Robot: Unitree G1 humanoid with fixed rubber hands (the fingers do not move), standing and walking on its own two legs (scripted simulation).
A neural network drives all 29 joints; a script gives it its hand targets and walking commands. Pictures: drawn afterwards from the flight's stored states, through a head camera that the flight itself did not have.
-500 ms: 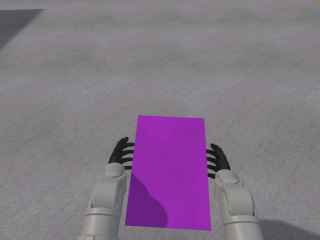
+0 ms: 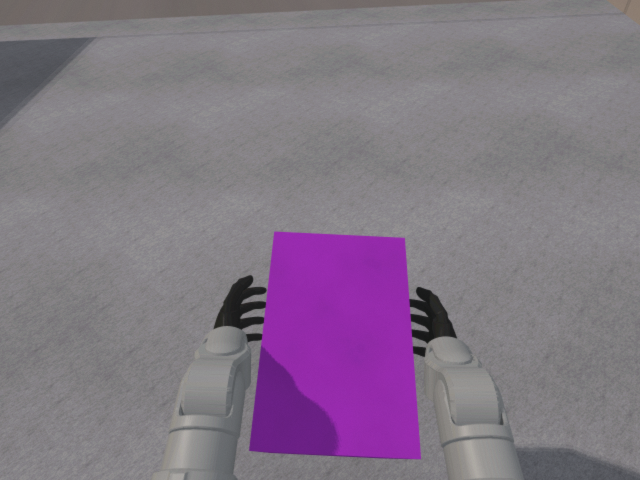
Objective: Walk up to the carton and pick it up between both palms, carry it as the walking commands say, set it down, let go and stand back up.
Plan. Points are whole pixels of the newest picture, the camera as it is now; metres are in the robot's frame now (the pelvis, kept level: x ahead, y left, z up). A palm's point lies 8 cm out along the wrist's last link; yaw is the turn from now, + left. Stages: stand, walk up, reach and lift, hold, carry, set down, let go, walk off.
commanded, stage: carry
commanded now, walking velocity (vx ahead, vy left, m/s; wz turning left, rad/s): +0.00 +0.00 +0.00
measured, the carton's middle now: (332, 354) +0.32 -0.01 -0.06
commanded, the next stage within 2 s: none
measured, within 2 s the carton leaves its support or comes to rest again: neither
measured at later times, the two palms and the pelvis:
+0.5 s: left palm (247, 288) +0.38 +0.11 +0.03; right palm (434, 286) +0.38 -0.16 +0.01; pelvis +0.09 -0.03 -0.01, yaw +1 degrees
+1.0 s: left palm (246, 255) +0.45 +0.11 +0.03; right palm (419, 252) +0.45 -0.15 +0.01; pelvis +0.16 -0.02 +0.00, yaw +0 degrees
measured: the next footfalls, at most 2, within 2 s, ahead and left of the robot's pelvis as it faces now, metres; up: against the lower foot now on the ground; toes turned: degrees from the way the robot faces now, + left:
left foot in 0.80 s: +0.15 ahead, +0.08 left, +0.00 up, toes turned +10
right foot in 0.94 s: +0.14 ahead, -0.12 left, +0.00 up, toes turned -7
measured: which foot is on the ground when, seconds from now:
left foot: down 0.00-0.68, up 0.70-0.78, down 0.80-1.00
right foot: down 0.00-0.82, up 0.84-0.92, down 0.94-1.00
